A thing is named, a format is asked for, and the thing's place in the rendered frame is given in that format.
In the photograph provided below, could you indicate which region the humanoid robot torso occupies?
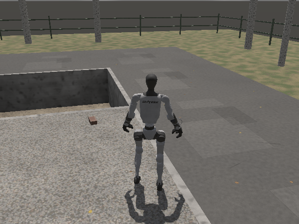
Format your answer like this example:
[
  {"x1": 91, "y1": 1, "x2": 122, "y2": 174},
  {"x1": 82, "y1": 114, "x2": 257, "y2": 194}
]
[{"x1": 140, "y1": 92, "x2": 161, "y2": 140}]

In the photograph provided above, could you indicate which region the robot left forearm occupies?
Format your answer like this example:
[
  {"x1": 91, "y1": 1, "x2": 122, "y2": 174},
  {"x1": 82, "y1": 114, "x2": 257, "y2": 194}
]
[{"x1": 124, "y1": 111, "x2": 132, "y2": 126}]

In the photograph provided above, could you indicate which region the right robot hand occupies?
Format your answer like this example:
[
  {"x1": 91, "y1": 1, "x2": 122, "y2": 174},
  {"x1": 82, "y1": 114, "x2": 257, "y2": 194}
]
[{"x1": 172, "y1": 128, "x2": 183, "y2": 138}]

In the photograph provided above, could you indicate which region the right robot upper arm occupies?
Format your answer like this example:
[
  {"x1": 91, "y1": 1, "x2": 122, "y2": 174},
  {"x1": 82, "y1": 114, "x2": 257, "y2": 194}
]
[{"x1": 160, "y1": 94, "x2": 174, "y2": 120}]

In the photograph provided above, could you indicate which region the left robot hand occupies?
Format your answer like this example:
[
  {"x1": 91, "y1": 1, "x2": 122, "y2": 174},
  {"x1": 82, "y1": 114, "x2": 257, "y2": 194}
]
[{"x1": 122, "y1": 124, "x2": 133, "y2": 132}]

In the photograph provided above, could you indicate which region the robot right forearm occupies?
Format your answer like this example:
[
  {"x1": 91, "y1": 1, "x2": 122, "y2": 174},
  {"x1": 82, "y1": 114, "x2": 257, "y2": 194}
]
[{"x1": 170, "y1": 113, "x2": 181, "y2": 130}]

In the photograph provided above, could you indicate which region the robot left shin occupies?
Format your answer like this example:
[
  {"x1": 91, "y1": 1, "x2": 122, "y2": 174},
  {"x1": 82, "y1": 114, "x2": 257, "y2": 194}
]
[{"x1": 135, "y1": 146, "x2": 142, "y2": 178}]

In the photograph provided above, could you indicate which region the left robot upper arm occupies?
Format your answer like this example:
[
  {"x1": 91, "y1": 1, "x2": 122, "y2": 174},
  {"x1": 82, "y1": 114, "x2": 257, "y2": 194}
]
[{"x1": 128, "y1": 93, "x2": 141, "y2": 119}]

